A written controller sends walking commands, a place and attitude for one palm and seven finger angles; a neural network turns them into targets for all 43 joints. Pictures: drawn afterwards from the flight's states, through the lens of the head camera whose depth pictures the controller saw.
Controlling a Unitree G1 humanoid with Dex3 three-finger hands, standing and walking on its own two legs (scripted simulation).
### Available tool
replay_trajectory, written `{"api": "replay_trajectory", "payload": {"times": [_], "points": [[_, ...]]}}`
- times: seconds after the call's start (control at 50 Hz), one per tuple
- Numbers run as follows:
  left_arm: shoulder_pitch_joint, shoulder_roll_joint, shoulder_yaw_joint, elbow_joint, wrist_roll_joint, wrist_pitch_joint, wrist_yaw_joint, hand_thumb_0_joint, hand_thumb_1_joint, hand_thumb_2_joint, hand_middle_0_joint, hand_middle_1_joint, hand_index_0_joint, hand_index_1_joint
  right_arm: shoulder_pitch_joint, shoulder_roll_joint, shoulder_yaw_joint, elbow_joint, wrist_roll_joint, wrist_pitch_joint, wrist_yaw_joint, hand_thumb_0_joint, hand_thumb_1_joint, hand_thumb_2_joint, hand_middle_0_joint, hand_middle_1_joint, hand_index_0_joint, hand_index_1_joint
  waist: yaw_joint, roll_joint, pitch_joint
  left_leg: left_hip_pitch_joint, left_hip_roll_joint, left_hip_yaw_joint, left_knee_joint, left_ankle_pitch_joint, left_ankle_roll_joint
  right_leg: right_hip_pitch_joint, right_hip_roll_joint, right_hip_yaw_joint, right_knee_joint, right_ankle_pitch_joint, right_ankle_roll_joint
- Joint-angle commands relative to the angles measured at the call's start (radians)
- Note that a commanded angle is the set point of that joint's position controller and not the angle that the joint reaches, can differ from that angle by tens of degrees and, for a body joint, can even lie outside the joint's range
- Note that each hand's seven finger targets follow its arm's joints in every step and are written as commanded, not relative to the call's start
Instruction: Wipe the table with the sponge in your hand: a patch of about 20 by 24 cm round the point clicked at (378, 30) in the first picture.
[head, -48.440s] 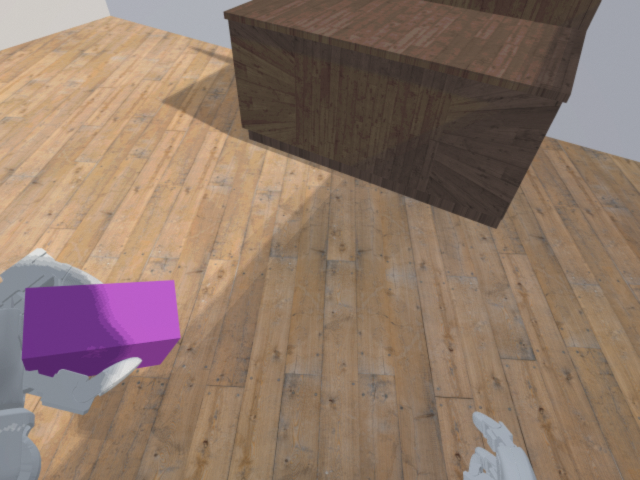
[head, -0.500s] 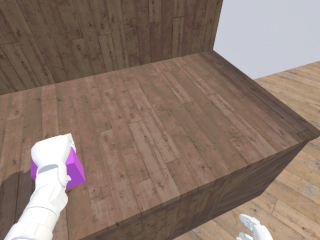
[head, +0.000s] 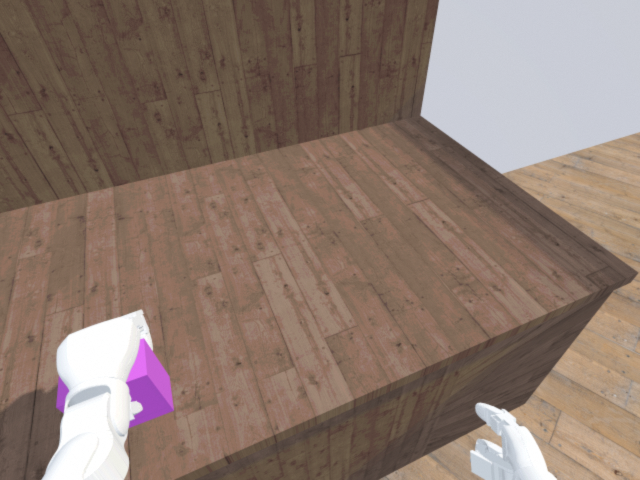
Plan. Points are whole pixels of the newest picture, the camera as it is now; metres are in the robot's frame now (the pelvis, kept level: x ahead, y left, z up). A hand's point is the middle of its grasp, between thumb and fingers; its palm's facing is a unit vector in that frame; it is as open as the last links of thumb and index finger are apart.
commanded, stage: wipe back along the first lane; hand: left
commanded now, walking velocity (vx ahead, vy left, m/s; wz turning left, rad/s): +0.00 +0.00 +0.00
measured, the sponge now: (125, 395) +0.23 +0.31 -0.04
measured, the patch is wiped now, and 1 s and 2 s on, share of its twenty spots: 0.95 0.95 0.95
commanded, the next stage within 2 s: lift the sponge slowly off the table in 0.12 s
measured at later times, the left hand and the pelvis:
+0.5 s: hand (121, 399) +0.20 +0.28 +0.01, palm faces -0.03 -0.11 -0.99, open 9.7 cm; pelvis -0.02 -0.01 +0.00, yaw +0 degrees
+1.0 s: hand (123, 388) +0.20 +0.26 +0.04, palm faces -0.01 -0.12 -0.99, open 9.7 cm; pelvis -0.02 -0.02 +0.01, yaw +1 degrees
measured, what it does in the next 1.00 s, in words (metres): stands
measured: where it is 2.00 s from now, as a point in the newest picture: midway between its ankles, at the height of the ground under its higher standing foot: outside the picture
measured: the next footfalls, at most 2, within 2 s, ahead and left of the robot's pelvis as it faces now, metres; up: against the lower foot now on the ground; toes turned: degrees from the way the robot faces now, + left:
none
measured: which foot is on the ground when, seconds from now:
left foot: down 0.00-1.00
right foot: down 0.00-1.00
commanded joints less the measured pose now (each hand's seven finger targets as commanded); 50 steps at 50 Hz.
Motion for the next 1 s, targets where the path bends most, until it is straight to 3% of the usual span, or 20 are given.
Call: {"api": "replay_trajectory", "payload": {"times": [0.0,0.14,0.18,0.24,0.32,0.34,0.4,0.44,0.52,0.54,0.58,0.64,0.7,0.72,0.74,0.8,0.86,0.92,0.94,0.98], "points": [[0.003,0.101,0.048,-0.125,-0.03,0.012,-0.01,0.0,0.1,1.3,-1.2,-1.6,-1.2,-1.6,-0.195,-0.109,-0.037,-0.167,0.004,-0.058,0.002,0.0,-0.9,-0.9,0.2,0.3,0.2,0.3,0.023,-0.088,-0.096,0.157,0.017,-0.085,-0.077,0.229,-0.013,-0.025,-0.011,0.048,-0.067,0.323,-0.044],[0.068,0.105,0.052,-0.203,-0.029,0.018,-0.005,0.0,0.1,1.3,-1.2,-1.6,-1.2,-1.6,-0.229,-0.106,-0.038,-0.175,-0.002,-0.061,-0.005,0.0,-0.9,-0.9,0.2,0.3,0.2,0.3,0.036,-0.073,-0.059,0.15,0.015,-0.082,-0.091,0.177,-0.01,-0.026,-0.013,0.076,-0.081,0.277,-0.049],[0.044,0.058,0.003,-0.193,-0.021,0.024,-0.002,0.0,0.1,1.3,-1.2,-1.6,-1.2,-1.6,-0.233,-0.097,-0.035,-0.169,0.0,-0.059,-0.007,0.0,-0.9,-0.9,0.2,0.3,0.2,0.3,0.021,-0.073,-0.041,0.16,0.018,-0.083,-0.093,0.159,-0.009,-0.055,-0.008,0.064,-0.086,0.23,-0.046],[-0.034,0.111,0.035,-0.226,-0.014,0.028,-0.003,0.0,0.1,1.3,-1.2,-1.6,-1.2,-1.6,-0.245,-0.107,-0.034,-0.167,-0.003,-0.06,-0.018,0.0,-0.9,-0.9,0.2,0.3,0.2,0.3,0.025,-0.046,-0.031,0.16,0.017,-0.089,-0.111,0.111,-0.008,-0.061,-0.005,0.083,-0.099,0.176,-0.052],[-0.079,0.085,0.009,-0.233,-0.009,0.026,0.001,0.0,0.1,1.3,-1.2,-1.6,-1.2,-1.6,-0.252,-0.094,-0.034,-0.162,-0.003,-0.07,-0.029,0.0,-0.9,-0.9,0.2,0.3,0.2,0.3,0.022,-0.043,-0.049,0.184,0.011,-0.087,-0.113,0.101,-0.005,-0.059,-0.004,0.073,-0.105,0.142,-0.049],[-0.105,0.14,0.053,-0.247,-0.006,0.022,0.0,0.0,0.1,1.3,-1.2,-1.6,-1.2,-1.6,-0.251,-0.102,-0.036,-0.159,-0.005,-0.073,-0.034,0.0,-0.9,-0.9,0.2,0.3,0.2,0.3,0.029,-0.023,-0.056,0.187,0.012,-0.092,-0.12,0.089,-0.005,-0.05,-0.002,0.09,-0.107,0.135,-0.055],[-0.171,0.123,0.029,-0.239,0.008,0.016,-0.001,0.0,0.1,1.3,-1.2,-1.6,-1.2,-1.6,-0.254,-0.098,-0.031,-0.151,-0.004,-0.081,-0.042,0.0,-0.9,-0.9,0.2,0.3,0.2,0.3,0.019,-0.05,-0.063,0.196,0.01,-0.102,-0.122,0.077,-0.005,-0.059,0.0,0.074,-0.107,0.115,-0.049],[-0.168,0.138,0.039,-0.282,0.011,0.004,-0.002,0.0,0.1,1.3,-1.2,-1.6,-1.2,-1.6,-0.255,-0.098,-0.036,-0.158,-0.009,-0.092,-0.044,0.0,-0.9,-0.9,0.2,0.3,0.2,0.3,0.03,-0.006,-0.081,0.21,0.011,-0.098,-0.128,0.08,-0.005,-0.046,0.001,0.088,-0.103,0.119,-0.057],[-0.16,0.126,0.034,-0.315,0.01,-0.008,0.001,0.0,0.1,1.3,-1.2,-1.6,-1.2,-1.6,-0.257,-0.092,-0.037,-0.154,-0.012,-0.104,-0.043,0.0,-0.9,-0.9,0.2,0.3,0.2,0.3,0.027,-0.034,-0.101,0.225,0.011,-0.092,-0.114,0.127,-0.004,-0.031,-0.003,0.086,-0.103,0.169,-0.053],[-0.15,0.181,0.079,-0.338,0.015,-0.01,0.004,0.0,0.1,1.3,-1.2,-1.6,-1.2,-1.6,-0.257,-0.1,-0.038,-0.152,-0.016,-0.105,-0.044,0.0,-0.9,-0.9,0.2,0.3,0.2,0.3,0.041,-0.001,-0.108,0.228,0.01,-0.098,-0.12,0.13,-0.006,-0.017,-0.001,0.105,-0.103,0.172,-0.06],[-0.159,0.138,0.039,-0.343,0.021,-0.004,0.009,0.0,0.1,1.3,-1.2,-1.6,-1.2,-1.6,-0.268,-0.089,-0.032,-0.152,-0.014,-0.106,-0.041,0.0,-0.9,-0.9,0.2,0.3,0.2,0.3,0.029,-0.023,-0.07,0.221,0.01,-0.098,-0.122,0.122,-0.007,-0.038,-0.002,0.087,-0.105,0.155,-0.055],[-0.178,0.205,0.095,-0.369,0.035,0.007,0.018,0.0,0.1,1.3,-1.2,-1.6,-1.2,-1.6,-0.274,-0.1,-0.035,-0.144,-0.02,-0.108,-0.043,0.0,-0.9,-0.9,0.2,0.3,0.2,0.3,0.047,0.004,-0.084,0.231,0.011,-0.101,-0.133,0.126,-0.009,-0.019,0.0,0.107,-0.109,0.157,-0.063],[-0.175,0.18,0.08,-0.36,0.025,0.024,0.019,0.0,0.1,1.3,-1.2,-1.6,-1.2,-1.6,-0.293,-0.091,-0.03,-0.138,-0.016,-0.108,-0.043,0.0,-0.9,-0.9,0.2,0.3,0.2,0.3,0.05,-0.012,-0.077,0.24,0.004,-0.096,-0.133,0.132,-0.008,-0.009,-0.006,0.099,-0.124,0.16,-0.057],[-0.192,0.167,0.065,-0.365,0.021,0.027,0.014,0.0,0.1,1.3,-1.2,-1.6,-1.2,-1.6,-0.293,-0.09,-0.03,-0.137,-0.015,-0.109,-0.044,0.0,-0.9,-0.9,0.2,0.3,0.2,0.3,0.041,-0.021,-0.075,0.239,0.006,-0.085,-0.133,0.136,-0.008,-0.008,-0.008,0.104,-0.125,0.168,-0.056],[-0.203,0.213,0.098,-0.383,0.024,0.032,0.01,0.0,0.1,1.3,-1.2,-1.6,-1.2,-1.6,-0.293,-0.098,-0.031,-0.138,-0.017,-0.109,-0.047,0.0,-0.9,-0.9,0.2,0.3,0.2,0.3,0.049,-0.007,-0.083,0.246,0.007,-0.095,-0.144,0.13,-0.009,0.006,-0.006,0.118,-0.128,0.159,-0.061],[-0.213,0.181,0.067,-0.335,0.014,0.056,-0.011,0.0,0.1,1.3,-1.2,-1.6,-1.2,-1.6,-0.313,-0.095,-0.022,-0.124,-0.011,-0.105,-0.052,0.0,-0.9,-0.9,0.2,0.3,0.2,0.3,0.04,-0.034,-0.047,0.246,-0.002,-0.085,-0.144,0.126,-0.008,0.002,-0.014,0.115,-0.151,0.162,-0.053],[-0.24,0.159,0.03,-0.353,0.007,0.067,-0.042,0.0,0.1,1.3,-1.2,-1.6,-1.2,-1.6,-0.321,-0.09,-0.017,-0.133,-0.007,-0.107,-0.056,0.0,-0.9,-0.9,0.2,0.3,0.2,0.3,0.036,0.006,-0.044,0.262,-0.002,-0.091,-0.159,0.109,-0.006,0.002,-0.014,0.113,-0.157,0.137,-0.054],[-0.284,0.154,0.007,-0.331,0.007,0.061,-0.072,0.0,0.1,1.3,-1.2,-1.6,-1.2,-1.6,-0.316,-0.093,-0.015,-0.128,-0.006,-0.108,-0.065,0.0,-0.9,-0.9,0.2,0.3,0.2,0.3,0.019,-0.033,-0.015,0.263,-0.001,-0.083,-0.163,0.095,-0.003,-0.014,-0.016,0.116,-0.176,0.121,-0.05],[-0.293,0.186,0.031,-0.352,0.007,0.056,-0.078,0.0,0.1,1.3,-1.2,-1.6,-1.2,-1.6,-0.316,-0.096,-0.016,-0.134,-0.008,-0.112,-0.067,0.0,-0.9,-0.9,0.2,0.3,0.2,0.3,0.028,-0.007,-0.032,0.276,0.002,-0.088,-0.173,0.084,-0.003,-0.005,-0.015,0.127,-0.178,0.107,-0.055],[-0.303,0.195,0.044,-0.331,0.008,0.042,-0.084,0.0,0.1,1.3,-1.2,-1.6,-1.2,-1.6,-0.311,-0.092,-0.014,-0.128,-0.01,-0.115,-0.073,0.0,-0.9,-0.9,0.2,0.3,0.2,0.3,0.03,-0.044,-0.042,0.276,-0.002,-0.082,-0.165,0.102,-0.001,0.008,-0.017,0.122,-0.178,0.128,-0.05]]}}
